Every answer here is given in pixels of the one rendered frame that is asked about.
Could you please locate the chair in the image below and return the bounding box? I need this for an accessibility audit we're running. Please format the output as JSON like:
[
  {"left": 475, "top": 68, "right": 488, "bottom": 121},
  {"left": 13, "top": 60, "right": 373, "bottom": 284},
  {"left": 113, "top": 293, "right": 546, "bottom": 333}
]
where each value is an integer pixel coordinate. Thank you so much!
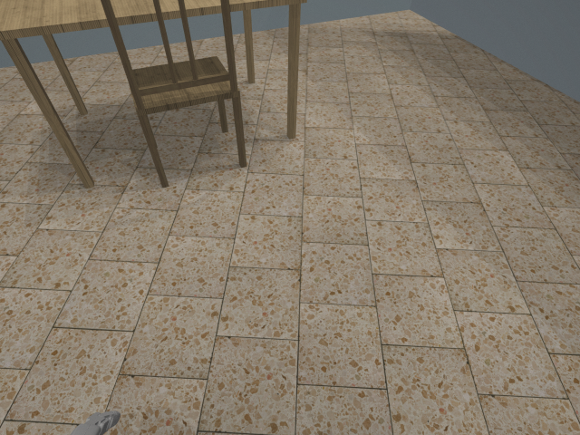
[{"left": 101, "top": 0, "right": 247, "bottom": 188}]

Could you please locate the left robot hand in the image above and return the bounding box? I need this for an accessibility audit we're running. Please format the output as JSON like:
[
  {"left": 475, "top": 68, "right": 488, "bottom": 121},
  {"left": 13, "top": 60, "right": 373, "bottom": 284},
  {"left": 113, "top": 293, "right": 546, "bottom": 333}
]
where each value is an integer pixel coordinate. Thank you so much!
[{"left": 70, "top": 411, "right": 121, "bottom": 435}]

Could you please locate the table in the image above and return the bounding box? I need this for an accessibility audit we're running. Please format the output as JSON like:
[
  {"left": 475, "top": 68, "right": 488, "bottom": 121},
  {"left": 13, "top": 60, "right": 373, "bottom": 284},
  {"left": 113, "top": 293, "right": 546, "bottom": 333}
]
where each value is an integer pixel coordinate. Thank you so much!
[{"left": 0, "top": 0, "right": 307, "bottom": 189}]

